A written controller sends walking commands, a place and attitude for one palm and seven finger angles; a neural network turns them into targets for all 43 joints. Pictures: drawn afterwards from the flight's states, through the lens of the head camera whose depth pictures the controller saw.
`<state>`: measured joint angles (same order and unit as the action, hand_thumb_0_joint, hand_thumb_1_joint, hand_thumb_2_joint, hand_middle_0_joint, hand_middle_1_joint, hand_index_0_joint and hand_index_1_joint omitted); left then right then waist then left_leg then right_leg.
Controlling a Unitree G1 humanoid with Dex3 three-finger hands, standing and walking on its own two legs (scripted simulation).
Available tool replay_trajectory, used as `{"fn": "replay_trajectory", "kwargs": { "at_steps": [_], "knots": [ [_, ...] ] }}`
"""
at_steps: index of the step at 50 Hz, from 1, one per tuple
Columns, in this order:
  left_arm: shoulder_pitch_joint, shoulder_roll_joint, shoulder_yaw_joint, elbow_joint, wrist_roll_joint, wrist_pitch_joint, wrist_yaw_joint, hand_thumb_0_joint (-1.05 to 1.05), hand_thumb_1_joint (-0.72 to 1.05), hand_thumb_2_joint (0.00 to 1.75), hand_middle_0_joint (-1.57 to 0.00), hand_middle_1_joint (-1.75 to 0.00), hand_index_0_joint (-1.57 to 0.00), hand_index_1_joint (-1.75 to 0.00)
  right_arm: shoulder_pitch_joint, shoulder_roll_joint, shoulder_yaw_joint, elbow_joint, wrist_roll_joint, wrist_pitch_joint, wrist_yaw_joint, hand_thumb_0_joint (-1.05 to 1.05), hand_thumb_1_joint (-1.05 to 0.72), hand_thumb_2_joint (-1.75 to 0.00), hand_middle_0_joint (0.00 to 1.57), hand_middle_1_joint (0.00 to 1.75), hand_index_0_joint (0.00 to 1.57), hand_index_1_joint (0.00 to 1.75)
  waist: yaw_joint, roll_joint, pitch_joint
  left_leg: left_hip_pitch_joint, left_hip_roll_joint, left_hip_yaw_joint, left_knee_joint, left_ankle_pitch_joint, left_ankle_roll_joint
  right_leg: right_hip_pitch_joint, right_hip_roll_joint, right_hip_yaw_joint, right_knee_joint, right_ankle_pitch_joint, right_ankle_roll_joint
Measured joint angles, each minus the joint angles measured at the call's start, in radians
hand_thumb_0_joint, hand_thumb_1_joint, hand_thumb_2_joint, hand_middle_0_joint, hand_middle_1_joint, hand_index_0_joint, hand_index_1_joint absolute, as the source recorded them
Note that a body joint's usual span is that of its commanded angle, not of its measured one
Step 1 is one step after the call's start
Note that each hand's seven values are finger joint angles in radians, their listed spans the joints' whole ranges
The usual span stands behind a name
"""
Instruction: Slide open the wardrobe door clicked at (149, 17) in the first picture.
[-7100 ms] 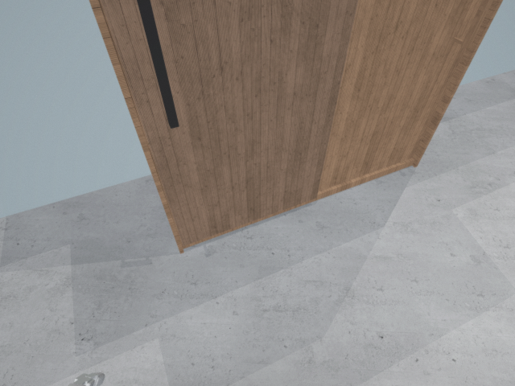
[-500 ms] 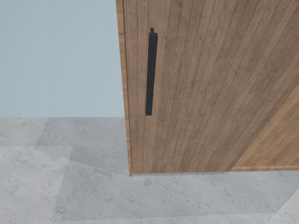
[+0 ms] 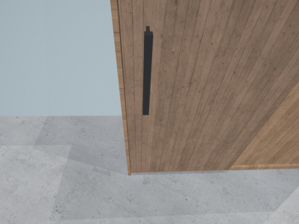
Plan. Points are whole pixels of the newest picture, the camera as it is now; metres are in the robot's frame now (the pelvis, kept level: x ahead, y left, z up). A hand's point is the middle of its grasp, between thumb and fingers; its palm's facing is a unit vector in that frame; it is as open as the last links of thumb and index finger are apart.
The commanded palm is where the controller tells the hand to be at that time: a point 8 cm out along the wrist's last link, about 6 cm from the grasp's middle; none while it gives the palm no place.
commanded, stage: look again from close up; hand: left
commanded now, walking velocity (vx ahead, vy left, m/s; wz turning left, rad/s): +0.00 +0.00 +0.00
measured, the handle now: (146, 76) +0.56 +0.05 +0.11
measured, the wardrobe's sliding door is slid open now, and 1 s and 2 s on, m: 0.00 0.00 0.00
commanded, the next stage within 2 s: shuffle to correct the standing spot in 1.08 s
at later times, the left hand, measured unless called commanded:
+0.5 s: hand out of the picture -0.02 +0.14 -0.18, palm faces +0.04 -0.99 -0.13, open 7.4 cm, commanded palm none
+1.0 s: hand out of the picture -0.01 +0.14 -0.18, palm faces +0.04 -0.99 -0.14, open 7.4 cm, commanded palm none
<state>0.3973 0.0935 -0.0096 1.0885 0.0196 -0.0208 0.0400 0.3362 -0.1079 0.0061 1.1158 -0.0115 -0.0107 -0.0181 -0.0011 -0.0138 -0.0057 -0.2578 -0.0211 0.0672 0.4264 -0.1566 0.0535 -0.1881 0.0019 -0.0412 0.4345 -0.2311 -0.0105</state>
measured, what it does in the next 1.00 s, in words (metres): stands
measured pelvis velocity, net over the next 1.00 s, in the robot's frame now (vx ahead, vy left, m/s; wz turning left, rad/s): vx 0.03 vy -0.01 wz -0.01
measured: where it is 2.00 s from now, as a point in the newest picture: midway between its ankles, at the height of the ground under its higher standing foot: outside the picture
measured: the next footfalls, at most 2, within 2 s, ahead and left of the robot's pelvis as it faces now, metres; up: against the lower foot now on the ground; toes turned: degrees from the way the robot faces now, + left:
none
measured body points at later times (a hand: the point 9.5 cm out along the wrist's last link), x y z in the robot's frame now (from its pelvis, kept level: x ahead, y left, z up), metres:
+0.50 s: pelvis +0.01 -0.01 +0.00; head +0.01 +0.00 +0.45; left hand -0.02 +0.19 -0.16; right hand -0.01 -0.21 -0.16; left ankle +0.05 +0.08 -0.74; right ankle +0.00 -0.11 -0.74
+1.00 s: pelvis +0.03 -0.01 +0.00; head +0.03 +0.00 +0.45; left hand -0.01 +0.19 -0.16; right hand +0.00 -0.21 -0.16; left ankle +0.05 +0.08 -0.74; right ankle +0.00 -0.11 -0.74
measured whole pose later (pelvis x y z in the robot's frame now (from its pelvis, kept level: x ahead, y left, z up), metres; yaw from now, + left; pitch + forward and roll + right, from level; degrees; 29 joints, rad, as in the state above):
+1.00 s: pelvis +0.03 -0.01 +0.00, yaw -1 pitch -1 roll +0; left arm 0.38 0.10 -0.01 1.10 0.02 -0.02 0.04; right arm 0.33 -0.11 0.01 1.13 -0.01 -0.02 -0.02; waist 0.00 -0.01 0.01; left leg -0.21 -0.02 0.07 0.41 -0.19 0.04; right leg -0.15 0.01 -0.03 0.42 -0.26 -0.02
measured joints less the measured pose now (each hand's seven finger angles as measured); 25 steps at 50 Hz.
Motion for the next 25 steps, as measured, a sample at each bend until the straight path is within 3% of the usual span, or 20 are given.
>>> {"fn": "replay_trajectory", "kwargs": {
  "at_steps": [25],
  "knots": [
    [-0.013, 0.002, 0.0, 0.003, -0.003, -0.004, 0.002, 0.01, 0.91, 0.9, -0.2, -0.3, -0.2, -0.3, -0.005, 0.001, 0.004, 0.01, 0.0, -0.004, -0.003, 0.0, -0.91, -0.9, 0.2, 0.3, 0.2, 0.3, 0.001, 0.0, 0.01, 0.023, 0.005, 0.002, -0.006, -0.017, -0.009, 0.023, 0.006, 0.004, -0.009, -0.015, -0.007]
  ]
}}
